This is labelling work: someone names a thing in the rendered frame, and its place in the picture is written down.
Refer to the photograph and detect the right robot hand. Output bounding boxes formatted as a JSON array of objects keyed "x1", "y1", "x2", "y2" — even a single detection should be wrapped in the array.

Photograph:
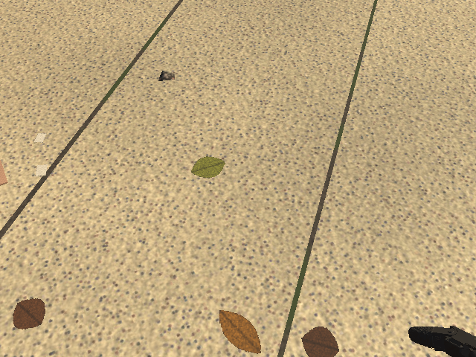
[{"x1": 408, "y1": 326, "x2": 476, "y2": 357}]

